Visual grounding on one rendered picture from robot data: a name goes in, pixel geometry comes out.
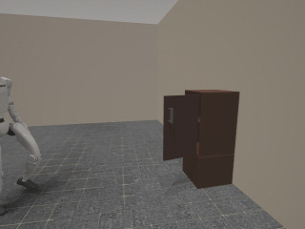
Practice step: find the left robot upper arm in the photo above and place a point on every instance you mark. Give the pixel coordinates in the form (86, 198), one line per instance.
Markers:
(9, 84)

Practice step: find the cupboard door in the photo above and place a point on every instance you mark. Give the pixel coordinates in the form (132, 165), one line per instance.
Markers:
(180, 137)

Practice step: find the handle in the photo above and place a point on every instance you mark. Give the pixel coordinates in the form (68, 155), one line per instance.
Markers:
(171, 115)

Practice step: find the left robot forearm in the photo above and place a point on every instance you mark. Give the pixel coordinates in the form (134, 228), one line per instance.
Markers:
(14, 114)

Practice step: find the left robot thigh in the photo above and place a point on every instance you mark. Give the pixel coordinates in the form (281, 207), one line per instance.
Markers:
(27, 140)

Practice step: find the left robot hand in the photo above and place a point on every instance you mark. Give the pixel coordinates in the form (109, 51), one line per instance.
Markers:
(22, 123)

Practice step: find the left robot foot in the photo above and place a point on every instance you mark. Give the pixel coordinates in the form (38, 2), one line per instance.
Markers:
(28, 184)

